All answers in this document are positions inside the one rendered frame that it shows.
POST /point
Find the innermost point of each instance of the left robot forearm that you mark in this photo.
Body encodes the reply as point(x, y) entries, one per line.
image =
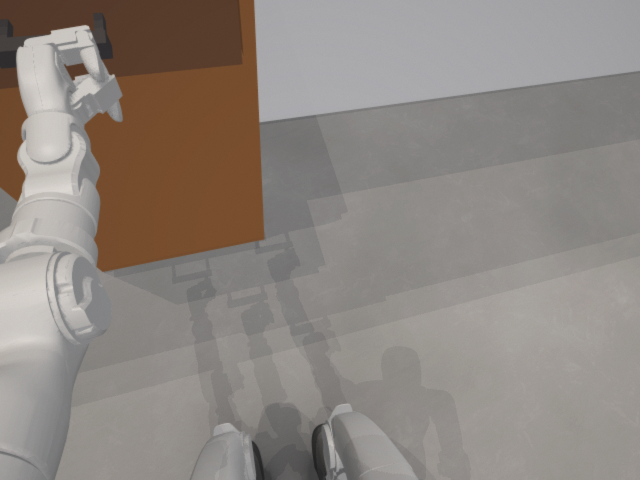
point(59, 206)

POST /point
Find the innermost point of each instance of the left robot upper arm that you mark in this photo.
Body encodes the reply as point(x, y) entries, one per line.
point(51, 307)

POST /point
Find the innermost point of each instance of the robot left hand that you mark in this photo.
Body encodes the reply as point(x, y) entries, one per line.
point(46, 86)

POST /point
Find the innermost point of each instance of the handle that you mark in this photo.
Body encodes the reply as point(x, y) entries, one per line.
point(10, 44)

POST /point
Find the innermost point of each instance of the drawer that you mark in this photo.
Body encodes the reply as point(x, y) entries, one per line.
point(147, 36)

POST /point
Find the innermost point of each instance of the right robot shin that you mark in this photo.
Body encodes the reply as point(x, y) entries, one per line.
point(331, 475)

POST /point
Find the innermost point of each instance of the left robot thigh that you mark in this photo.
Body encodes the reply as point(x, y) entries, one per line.
point(227, 456)

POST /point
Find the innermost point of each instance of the cabinet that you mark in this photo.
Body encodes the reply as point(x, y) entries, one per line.
point(181, 174)

